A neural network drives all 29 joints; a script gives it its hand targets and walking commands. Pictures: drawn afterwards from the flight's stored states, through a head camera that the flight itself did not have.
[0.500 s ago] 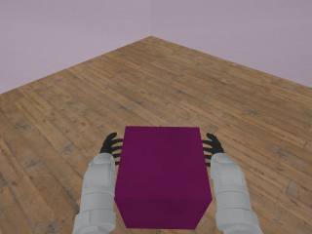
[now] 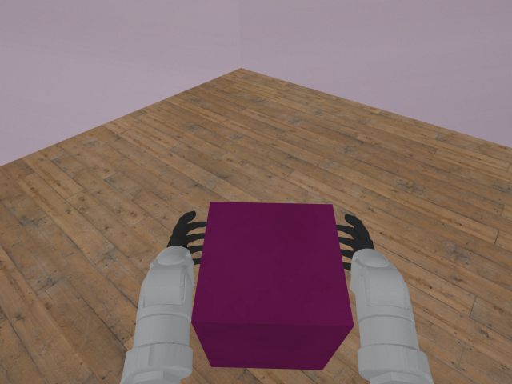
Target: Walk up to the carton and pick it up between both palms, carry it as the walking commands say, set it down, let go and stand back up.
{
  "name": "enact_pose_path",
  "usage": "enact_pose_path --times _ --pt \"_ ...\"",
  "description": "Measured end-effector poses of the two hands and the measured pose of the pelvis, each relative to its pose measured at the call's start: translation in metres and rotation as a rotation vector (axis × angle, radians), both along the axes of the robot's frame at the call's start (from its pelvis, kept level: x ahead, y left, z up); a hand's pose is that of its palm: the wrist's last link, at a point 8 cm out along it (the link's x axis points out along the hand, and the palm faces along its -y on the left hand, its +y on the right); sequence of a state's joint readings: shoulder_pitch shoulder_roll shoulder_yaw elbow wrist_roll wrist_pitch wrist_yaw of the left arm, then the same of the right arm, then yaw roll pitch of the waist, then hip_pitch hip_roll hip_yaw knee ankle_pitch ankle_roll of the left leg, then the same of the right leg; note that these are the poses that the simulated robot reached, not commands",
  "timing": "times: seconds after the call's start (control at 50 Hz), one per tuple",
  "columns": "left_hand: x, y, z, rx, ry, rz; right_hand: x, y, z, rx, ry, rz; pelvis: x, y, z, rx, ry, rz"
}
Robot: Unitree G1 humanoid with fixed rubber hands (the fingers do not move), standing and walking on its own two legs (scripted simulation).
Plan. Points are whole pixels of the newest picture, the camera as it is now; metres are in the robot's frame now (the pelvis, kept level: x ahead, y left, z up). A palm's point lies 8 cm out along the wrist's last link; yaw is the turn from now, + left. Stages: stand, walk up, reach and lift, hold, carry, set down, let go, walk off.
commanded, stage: hold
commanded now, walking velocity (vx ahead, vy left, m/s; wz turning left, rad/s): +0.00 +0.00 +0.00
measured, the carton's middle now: (268, 289) +0.30 +0.00 -0.02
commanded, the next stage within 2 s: carry in 0.06 s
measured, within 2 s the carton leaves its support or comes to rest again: neither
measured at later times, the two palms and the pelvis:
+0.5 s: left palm (224, 241) +0.31 +0.07 +0.10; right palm (415, 259) +0.28 -0.22 +0.08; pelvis +0.02 -0.06 -0.02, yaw -2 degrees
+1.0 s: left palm (238, 266) +0.26 +0.05 +0.10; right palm (459, 285) +0.22 -0.25 +0.11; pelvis +0.00 -0.08 +0.00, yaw -5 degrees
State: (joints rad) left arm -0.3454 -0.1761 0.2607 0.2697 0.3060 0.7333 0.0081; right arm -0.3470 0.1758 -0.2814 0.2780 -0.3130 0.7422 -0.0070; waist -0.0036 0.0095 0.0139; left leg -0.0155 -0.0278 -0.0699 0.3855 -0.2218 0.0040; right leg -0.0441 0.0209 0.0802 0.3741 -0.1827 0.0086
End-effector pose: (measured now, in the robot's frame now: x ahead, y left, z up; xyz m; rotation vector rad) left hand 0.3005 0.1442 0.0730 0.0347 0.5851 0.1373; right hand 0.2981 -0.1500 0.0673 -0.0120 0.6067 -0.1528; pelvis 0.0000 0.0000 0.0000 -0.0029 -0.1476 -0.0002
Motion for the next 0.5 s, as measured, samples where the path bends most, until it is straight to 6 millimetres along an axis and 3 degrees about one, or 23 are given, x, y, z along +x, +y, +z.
enact_pose_path --times 0.16,0.32,0.44,0.5 --pt "0.003 -0.005 -0.004 0.020 0.026 -0.003 0.003 -0.005 -0.009 -0.012 0.030 0.013 0.008 -0.007 -0.003 -0.003 0.071 -0.007" --pt "0.021 -0.027 0.004 -0.089 -0.079 0.011 0.016 -0.028 0.014 0.010 -0.076 -0.043 0.009 -0.024 -0.018 0.011 0.199 -0.063" --pt "0.018 -0.065 0.019 -0.068 -0.086 -0.026 -0.002 -0.066 0.011 0.063 -0.082 -0.091 0.020 -0.047 -0.022 -0.004 0.228 -0.069" --pt "0.008 -0.073 0.024 -0.073 -0.056 -0.026 -0.014 -0.075 0.017 0.066 -0.055 -0.102 0.021 -0.056 -0.015 0.021 0.229 -0.034"
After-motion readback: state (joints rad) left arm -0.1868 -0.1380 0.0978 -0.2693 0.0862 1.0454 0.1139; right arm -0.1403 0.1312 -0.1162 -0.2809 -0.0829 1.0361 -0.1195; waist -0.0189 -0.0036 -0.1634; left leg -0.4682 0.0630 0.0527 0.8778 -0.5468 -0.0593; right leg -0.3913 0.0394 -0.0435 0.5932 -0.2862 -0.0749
